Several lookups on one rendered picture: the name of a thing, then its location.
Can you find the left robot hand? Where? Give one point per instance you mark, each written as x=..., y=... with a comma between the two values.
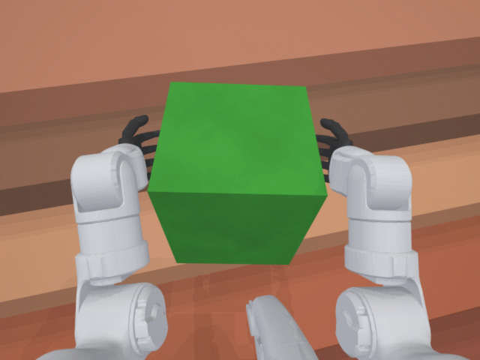
x=128, y=137

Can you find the right robot thigh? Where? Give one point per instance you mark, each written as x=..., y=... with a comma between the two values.
x=281, y=337

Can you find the robot right forearm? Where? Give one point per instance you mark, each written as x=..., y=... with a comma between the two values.
x=378, y=194

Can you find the robot left forearm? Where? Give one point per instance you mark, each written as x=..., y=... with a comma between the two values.
x=106, y=205

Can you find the robot left upper arm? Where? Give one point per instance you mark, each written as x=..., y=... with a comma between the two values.
x=121, y=322

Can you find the right robot hand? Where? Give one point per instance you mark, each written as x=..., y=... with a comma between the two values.
x=342, y=140

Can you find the carton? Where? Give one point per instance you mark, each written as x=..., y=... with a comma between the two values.
x=237, y=176

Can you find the robot right upper arm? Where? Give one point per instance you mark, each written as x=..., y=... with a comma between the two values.
x=384, y=323

